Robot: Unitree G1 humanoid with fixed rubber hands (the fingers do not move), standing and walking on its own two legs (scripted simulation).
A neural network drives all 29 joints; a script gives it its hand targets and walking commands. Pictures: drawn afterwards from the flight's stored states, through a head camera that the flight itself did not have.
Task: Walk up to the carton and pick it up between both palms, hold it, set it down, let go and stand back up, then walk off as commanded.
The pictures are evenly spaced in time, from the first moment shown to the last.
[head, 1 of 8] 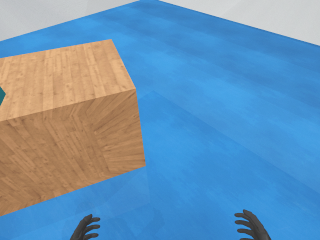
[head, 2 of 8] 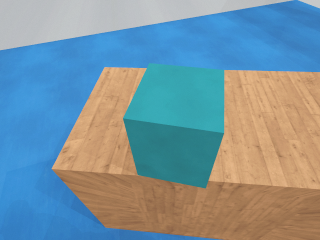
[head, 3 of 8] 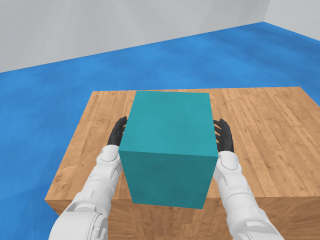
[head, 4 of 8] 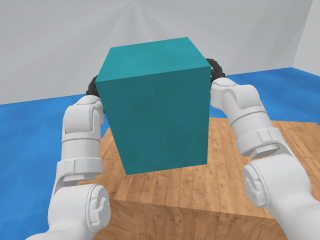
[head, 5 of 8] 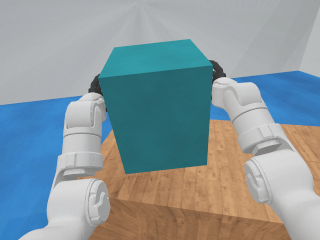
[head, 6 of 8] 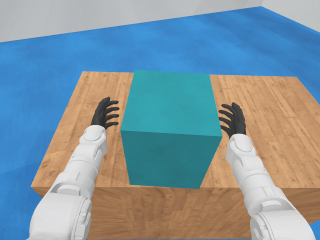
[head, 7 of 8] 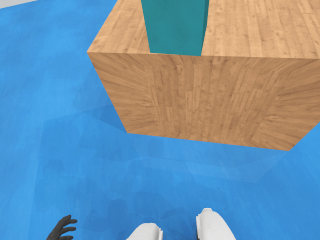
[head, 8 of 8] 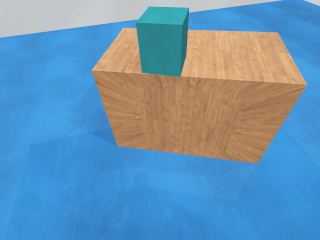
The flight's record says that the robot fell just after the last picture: no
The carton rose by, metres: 0.22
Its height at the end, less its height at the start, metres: +0.00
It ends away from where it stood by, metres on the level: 0.01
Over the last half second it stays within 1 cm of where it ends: yes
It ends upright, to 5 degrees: yes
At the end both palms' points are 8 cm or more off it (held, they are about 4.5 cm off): yes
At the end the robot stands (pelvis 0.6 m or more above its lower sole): yes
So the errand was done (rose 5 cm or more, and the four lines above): yes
